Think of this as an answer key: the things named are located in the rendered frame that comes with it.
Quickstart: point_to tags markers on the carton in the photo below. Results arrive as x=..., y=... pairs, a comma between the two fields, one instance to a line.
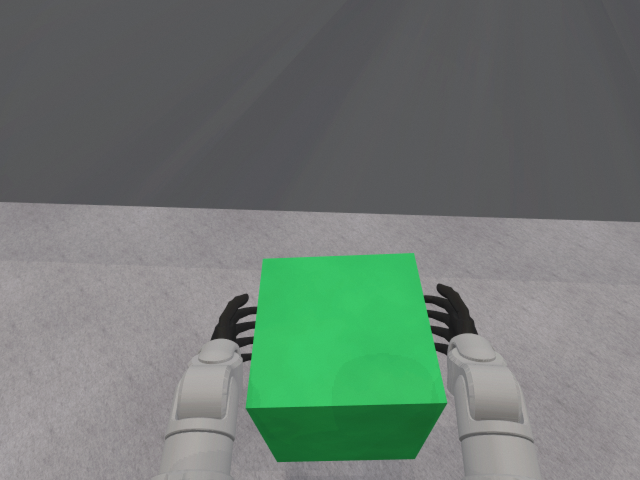
x=343, y=365

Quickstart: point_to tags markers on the robot left forearm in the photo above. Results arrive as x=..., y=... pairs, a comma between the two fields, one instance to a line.
x=202, y=422

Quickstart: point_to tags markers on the right robot hand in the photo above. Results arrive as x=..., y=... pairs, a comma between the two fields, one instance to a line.
x=458, y=319

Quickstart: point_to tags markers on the robot right forearm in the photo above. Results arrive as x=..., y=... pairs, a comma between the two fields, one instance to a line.
x=492, y=418

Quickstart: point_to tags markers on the left robot hand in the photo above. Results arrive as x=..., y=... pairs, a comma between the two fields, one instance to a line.
x=227, y=327

